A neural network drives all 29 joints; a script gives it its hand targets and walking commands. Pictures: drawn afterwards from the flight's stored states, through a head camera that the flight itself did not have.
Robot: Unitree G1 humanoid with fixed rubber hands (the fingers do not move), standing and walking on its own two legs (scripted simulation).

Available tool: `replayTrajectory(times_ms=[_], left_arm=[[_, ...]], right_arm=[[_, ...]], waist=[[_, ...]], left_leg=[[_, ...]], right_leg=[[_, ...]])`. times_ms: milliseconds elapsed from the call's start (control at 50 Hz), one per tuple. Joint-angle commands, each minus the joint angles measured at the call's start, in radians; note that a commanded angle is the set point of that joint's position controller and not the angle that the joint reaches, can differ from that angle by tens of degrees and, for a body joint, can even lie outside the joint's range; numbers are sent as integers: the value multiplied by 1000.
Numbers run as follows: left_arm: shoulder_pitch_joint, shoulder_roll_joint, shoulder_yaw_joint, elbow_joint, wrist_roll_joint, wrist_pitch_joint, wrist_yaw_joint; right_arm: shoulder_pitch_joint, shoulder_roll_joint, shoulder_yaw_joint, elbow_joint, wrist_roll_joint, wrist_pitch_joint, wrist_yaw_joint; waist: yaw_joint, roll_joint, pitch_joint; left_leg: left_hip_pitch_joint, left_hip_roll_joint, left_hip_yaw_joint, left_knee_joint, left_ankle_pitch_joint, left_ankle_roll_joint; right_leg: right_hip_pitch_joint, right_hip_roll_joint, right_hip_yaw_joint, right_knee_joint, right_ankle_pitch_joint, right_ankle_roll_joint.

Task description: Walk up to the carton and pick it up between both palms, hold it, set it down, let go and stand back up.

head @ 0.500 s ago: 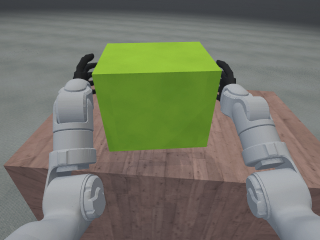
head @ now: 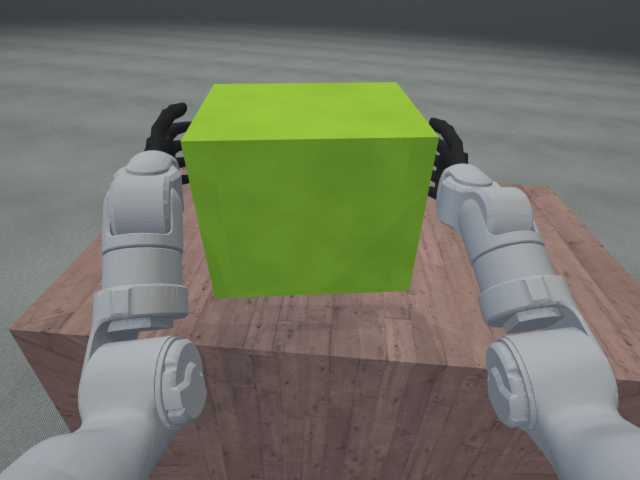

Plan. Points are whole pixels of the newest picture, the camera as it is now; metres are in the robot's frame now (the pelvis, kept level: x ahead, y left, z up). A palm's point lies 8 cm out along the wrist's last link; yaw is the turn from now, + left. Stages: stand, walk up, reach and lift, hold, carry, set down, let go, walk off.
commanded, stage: hold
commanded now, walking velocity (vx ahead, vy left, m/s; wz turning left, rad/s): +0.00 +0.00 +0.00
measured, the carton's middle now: (309, 185) +0.40 -0.01 +0.25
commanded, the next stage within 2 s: none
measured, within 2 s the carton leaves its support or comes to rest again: neither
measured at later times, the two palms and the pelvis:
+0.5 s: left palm (167, 171) +0.37 +0.15 +0.28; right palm (454, 183) +0.36 -0.18 +0.27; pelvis +0.00 +0.00 +0.00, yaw -1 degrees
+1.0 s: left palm (165, 169) +0.38 +0.16 +0.28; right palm (452, 182) +0.36 -0.18 +0.27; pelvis +0.00 +0.00 +0.00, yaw +0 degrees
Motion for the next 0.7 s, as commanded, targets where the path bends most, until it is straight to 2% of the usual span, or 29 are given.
replayTrajectory(times_ms=[0, 20, 80, 120, 140, 160, 180, 220, 240, 260, 280, 300, 320, 340, 360, 380, 400, 420, 440, 460, 480, 500, 520, 540, 580, 600, 640, 660, 680], left_arm=[[-684, -584, -368, -145, -228, -73, -192], [-650, -603, -378, -120, -231, -66, -188], [-649, -602, -386, -158, -227, -64, -180], [-681, -626, -416, -197, -244, -65, -172], [-687, -612, -401, -203, -239, -66, -168], [-644, -621, -406, -187, -242, -60, -164], [-618, -617, -400, -197, -234, -54, -169], [-657, -607, -385, -182, -218, -48, -167], [-639, -592, -370, -158, -218, -45, -171], [-643, -601, -383, -169, -229, -46, -170], [-649, -586, -374, -150, -229, -47, -173], [-676, -593, -381, -162, -235, -53, -169], [-664, -603, -398, -135, -244, -50, -170], [-655, -608, -397, -160, -238, -52, -168], [-669, -595, -390, -135, -249, -55, -169], [-651, -612, -379, -130, -229, -53, -167], [-667, -596, -368, -117, -230, -57, -171], [-657, -599, -362, -117, -210, -54, -170], [-673, -592, -359, -102, -227, -60, -175], [-698, -589, -344, -122, -215, -65, -171], [-692, -601, -358, -122, -225, -66, -174], [-720, -603, -373, -130, -239, -75, -166], [-674, -599, -372, -123, -238, -70, -166], [-694, -587, -380, -124, -248, -75, -165], [-679, -591, -380, -128, -240, -72, -167], [-688, -601, -384, -126, -245, -75, -166], [-640, -575, -338, -79, -220, -64, -172], [-663, -588, -345, -94, -223, -71, -176], [-663, -571, -329, -73, -209, -67, -181]], right_arm=[[-866, 602, 237, -398, 180, -81, 130], [-875, 587, 244, -414, 185, -81, 133], [-866, 595, 264, -430, 200, -83, 133], [-846, 595, 247, -432, 197, -83, 137], [-838, 598, 255, -416, 195, -79, 141], [-866, 601, 276, -464, 209, -82, 144], [-819, 595, 272, -440, 207, -76, 140], [-846, 577, 254, -414, 207, -74, 150], [-846, 576, 246, -415, 193, -73, 149], [-824, 574, 239, -389, 183, -69, 153], [-845, 572, 228, -386, 170, -71, 155], [-866, 586, 242, -388, 178, -77, 158], [-865, 577, 220, -407, 163, -77, 157], [-865, 578, 234, -409, 176, -81, 157], [-889, 596, 233, -421, 174, -85, 156], [-877, 597, 241, -394, 181, -79, 161], [-872, 587, 211, -377, 163, -80, 158], [-855, 591, 221, -358, 168, -77, 158], [-882, 596, 207, -379, 152, -81, 156], [-867, 610, 211, -334, 159, -74, 161], [-888, 611, 212, -372, 157, -83, 160], [-919, 605, 215, -388, 164, -93, 163], [-908, 617, 239, -415, 174, -94, 158], [-882, 615, 231, -395, 161, -88, 155], [-897, 608, 233, -420, 173, -93, 149], [-876, 606, 229, -383, 171, -86, 149], [-865, 613, 232, -376, 165, -79, 146], [-891, 614, 222, -398, 162, -85, 141], [-865, 609, 219, -348, 160, -75, 143]], waist=[[-18, 53, -350], [-14, 52, -352], [4, 62, -377], [-22, 77, -377], [-1, 64, -368], [18, 55, -373], [4, 49, -349], [8, 65, -329], [10, 44, -317], [4, 36, -304], [-1, 29, -297], [12, 38, -320], [-13, 40, -317], [-2, 42, -343], [3, 27, -349], [13, 37, -339], [-1, 44, -315], [5, 50, -294], [1, 27, -323], [12, 34, -312], [5, 33, -319], [14, 42, -378], [16, 22, -401], [-5, 21, -385], [-1, 41, -396], [-8, 53, -380], [8, 3, -306], [1, 18, -333], [8, 18, -310]], left_leg=[[36, -68, 59, -29, 211, -18], [38, -61, 58, -33, 226, -20], [58, -68, 62, -17, 276, -26], [75, -62, 55, -9, 284, -39], [75, -66, 62, -15, 270, -35], [77, -63, 62, -10, 294, -32], [69, -64, 61, -8, 301, -32], [58, -57, 60, -24, 248, -33], [47, -62, 65, -24, 223, -22], [46, -52, 61, -30, 228, -31], [37, -57, 68, -37, 177, -19], [36, -58, 65, -37, 185, -25], [30, -56, 63, -31, 177, -25], [44, -59, 63, -31, 204, -23], [30, -62, 64, -29, 169, -15], [30, -59, 59, -32, 203, -17], [24, -60, 63, -38, 153, -14], [24, -60, 60, -41, 173, -16], [15, -65, 70, -41, 125, -6], [24, -60, 64, -51, 143, -6], [6, -59, 62, -48, 133, -6], [23, -55, 62, -48, 129, -9], [32, -61, 64, -37, 166, -3], [35, -69, 66, -35, 151, -1], [34, -72, 62, -24, 189, -5], [38, -70, 59, -30, 185, -12], [13, -67, 59, -39, 155, 9], [25, -64, 60, -42, 160, 6], [21, -67, 62, -44, 144, 5]], right_leg=[[171, 56, -3, 18, 204, 12], [167, 60, -1, 16, 191, 6], [167, 68, -1, 24, 227, 3], [139, 72, -6, 23, 216, 6], [135, 73, -12, 17, 195, 3], [134, 77, -8, 19, 209, 2], [148, 77, -6, 23, 242, 1], [126, 74, -1, 19, 172, -4], [118, 69, 6, 6, 159, -2], [122, 73, -1, 12, 164, -4], [108, 67, -1, 7, 128, 0], [112, 70, -5, 8, 128, -3], [119, 67, -1, 5, 140, -5], [128, 71, -2, 13, 172, -4], [127, 63, 1, 8, 137, 2], [135, 67, 2, 16, 163, -2], [118, 62, 3, 4, 120, 1], [122, 62, 0, 7, 135, -1], [118, 59, 2, 1, 103, 3], [113, 58, 0, 0, 105, 3], [120, 55, -1, 4, 106, 4], [118, 61, -2, 8, 94, 2], [147, 60, 3, 10, 146, 7], [128, 58, -5, 9, 147, 13], [148, 53, 5, 14, 188, 15], [140, 55, 2, 20, 184, 15], [129, 54, 6, 0, 158, 17], [134, 54, 2, 3, 160, 17], [127, 53, 2, 4, 138, 14]])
